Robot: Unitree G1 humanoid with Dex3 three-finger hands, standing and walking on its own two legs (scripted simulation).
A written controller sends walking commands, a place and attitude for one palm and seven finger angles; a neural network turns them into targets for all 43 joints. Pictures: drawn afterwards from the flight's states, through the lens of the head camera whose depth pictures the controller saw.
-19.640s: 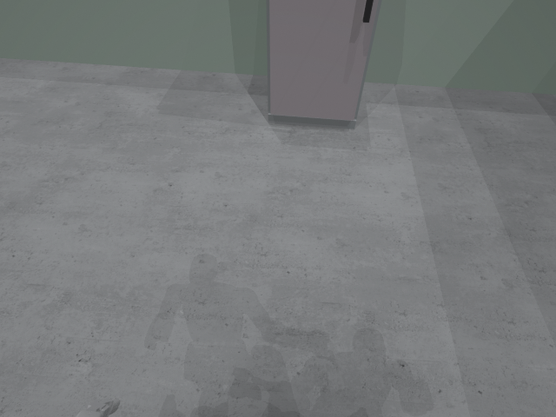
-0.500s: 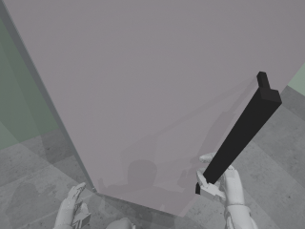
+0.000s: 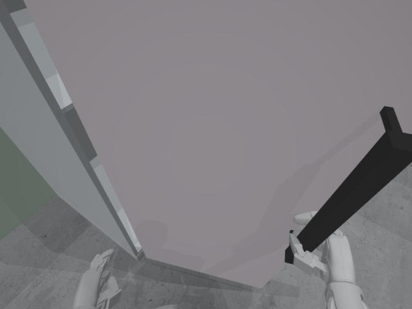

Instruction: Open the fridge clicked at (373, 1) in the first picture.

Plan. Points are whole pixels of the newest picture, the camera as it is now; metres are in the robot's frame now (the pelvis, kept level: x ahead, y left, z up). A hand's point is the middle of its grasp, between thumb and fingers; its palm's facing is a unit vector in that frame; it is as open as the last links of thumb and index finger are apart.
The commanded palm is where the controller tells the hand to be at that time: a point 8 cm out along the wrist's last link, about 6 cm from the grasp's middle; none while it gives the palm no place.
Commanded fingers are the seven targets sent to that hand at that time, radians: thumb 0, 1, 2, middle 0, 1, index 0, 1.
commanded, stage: walk backward, drawing the door open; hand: right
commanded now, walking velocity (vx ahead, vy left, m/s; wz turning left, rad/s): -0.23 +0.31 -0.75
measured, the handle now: (325, 207) +0.29 -0.17 +0.09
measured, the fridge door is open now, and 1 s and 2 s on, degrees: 69 75 74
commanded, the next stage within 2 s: stop walking and hold the door back in 0.08 s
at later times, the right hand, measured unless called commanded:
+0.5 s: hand (282, 305) +0.15 -0.10 +0.01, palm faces +0.41 +0.86 -0.31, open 6.5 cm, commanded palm +0.14 -0.17 +0.01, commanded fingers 0.00 -0.90 -0.90 0.45 1.40 0.45 1.40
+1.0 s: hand (294, 268) +0.21 -0.13 +0.02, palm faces +0.47 +0.84 -0.26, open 6.5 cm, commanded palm +0.16 -0.19 +0.01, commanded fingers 0.00 -0.90 -0.90 0.45 1.40 0.45 1.40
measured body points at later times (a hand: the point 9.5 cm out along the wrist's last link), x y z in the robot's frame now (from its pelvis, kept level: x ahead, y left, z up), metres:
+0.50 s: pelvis -0.08 +0.16 +0.00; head -0.06 +0.21 +0.45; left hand +0.13 +0.37 -0.12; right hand +0.12 -0.15 +0.03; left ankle +0.03 +0.26 -0.73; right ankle -0.13 +0.02 -0.64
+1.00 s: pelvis -0.11 +0.19 -0.01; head -0.06 +0.21 +0.44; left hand -0.01 +0.43 -0.16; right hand +0.18 -0.17 +0.03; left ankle -0.04 +0.26 -0.73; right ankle -0.17 +0.06 -0.67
